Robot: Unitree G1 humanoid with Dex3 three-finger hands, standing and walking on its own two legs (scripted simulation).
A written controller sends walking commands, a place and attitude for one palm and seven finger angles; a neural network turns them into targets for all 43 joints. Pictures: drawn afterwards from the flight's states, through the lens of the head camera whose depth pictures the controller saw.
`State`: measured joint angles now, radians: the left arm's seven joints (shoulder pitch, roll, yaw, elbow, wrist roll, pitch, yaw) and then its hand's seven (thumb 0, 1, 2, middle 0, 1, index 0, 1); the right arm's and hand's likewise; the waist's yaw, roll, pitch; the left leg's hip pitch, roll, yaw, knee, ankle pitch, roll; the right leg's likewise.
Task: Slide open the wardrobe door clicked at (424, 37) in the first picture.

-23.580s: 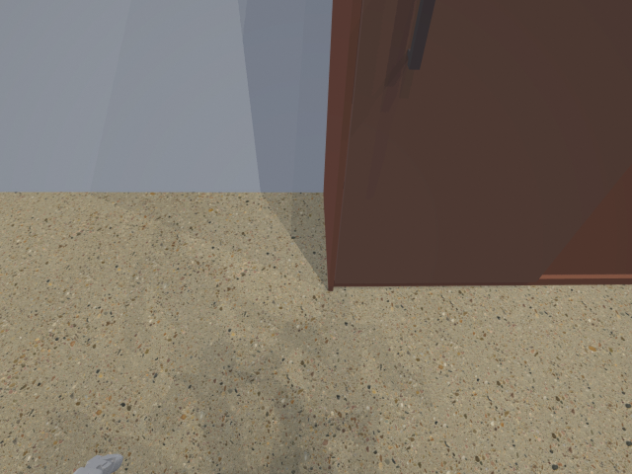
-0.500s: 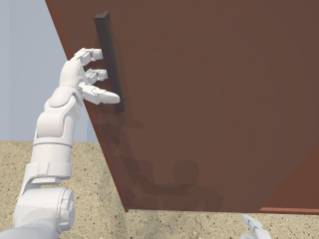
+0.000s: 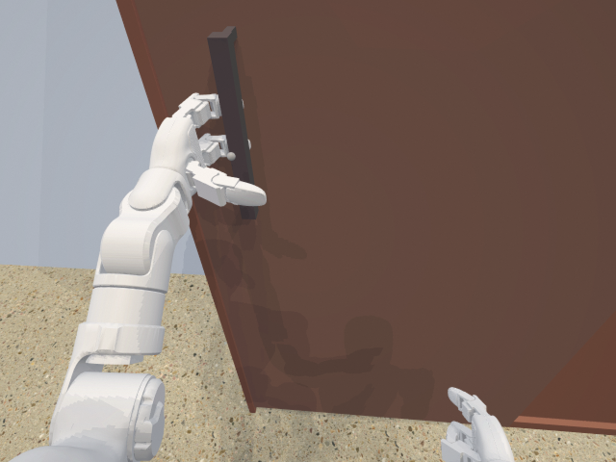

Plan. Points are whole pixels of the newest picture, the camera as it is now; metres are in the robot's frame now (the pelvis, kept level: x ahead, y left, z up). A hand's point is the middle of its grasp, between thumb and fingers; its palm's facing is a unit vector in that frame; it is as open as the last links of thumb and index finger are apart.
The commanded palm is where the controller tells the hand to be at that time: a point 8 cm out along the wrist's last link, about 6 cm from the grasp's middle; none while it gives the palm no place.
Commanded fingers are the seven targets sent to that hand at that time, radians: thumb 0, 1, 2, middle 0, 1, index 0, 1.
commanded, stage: move the hooked fingers beside the handle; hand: left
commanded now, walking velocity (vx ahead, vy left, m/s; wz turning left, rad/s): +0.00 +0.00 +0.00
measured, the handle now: (241, 133) +0.45 +0.13 +0.24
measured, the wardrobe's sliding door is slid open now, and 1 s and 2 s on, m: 0.00 0.00 0.00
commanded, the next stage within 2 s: none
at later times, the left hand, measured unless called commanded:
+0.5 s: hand (217, 155) +0.39 +0.14 +0.25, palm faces +0.01 -1.00 -0.02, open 14.0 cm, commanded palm +0.36 +0.19 +0.25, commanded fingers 0.00 -0.50 0.30 -0.30 -1.20 -0.30 -1.20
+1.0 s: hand (189, 160) +0.37 +0.17 +0.25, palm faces +0.02 -1.00 -0.02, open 14.0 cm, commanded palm +0.35 +0.21 +0.25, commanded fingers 0.00 -0.50 0.30 -0.30 -1.20 -0.30 -1.20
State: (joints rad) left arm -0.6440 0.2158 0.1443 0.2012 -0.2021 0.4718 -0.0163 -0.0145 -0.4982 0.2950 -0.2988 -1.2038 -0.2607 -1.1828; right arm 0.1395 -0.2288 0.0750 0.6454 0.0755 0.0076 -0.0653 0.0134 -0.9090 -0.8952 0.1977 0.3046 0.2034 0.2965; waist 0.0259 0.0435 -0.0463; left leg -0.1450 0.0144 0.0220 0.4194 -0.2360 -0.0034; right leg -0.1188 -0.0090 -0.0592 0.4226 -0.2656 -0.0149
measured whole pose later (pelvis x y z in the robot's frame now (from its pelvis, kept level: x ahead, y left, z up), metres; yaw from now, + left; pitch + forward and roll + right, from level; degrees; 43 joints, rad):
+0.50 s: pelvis +0.00 +0.00 +0.00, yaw -1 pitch -2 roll +0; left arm -0.61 0.27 0.19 0.19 -0.21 0.47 -0.06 -0.01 -0.50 0.30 -0.30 -1.20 -0.29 -1.20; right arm 0.18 -0.25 0.06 0.65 0.08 0.03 -0.07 0.01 -0.91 -0.90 0.20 0.30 0.20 0.30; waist 0.01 0.04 -0.05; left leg -0.13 0.02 0.03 0.40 -0.23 -0.01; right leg -0.11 0.00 -0.05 0.40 -0.26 -0.02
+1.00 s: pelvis +0.00 +0.00 +0.00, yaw +0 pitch -2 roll +0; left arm -0.59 0.32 0.22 0.20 -0.23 0.45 -0.12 -0.01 -0.50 0.30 -0.30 -1.20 -0.30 -1.20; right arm 0.16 -0.24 0.07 0.64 0.09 0.01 -0.08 0.01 -0.91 -0.90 0.20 0.30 0.20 0.30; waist 0.03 0.04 -0.05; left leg -0.14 0.02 0.02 0.41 -0.23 0.00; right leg -0.11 0.00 -0.06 0.40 -0.25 -0.02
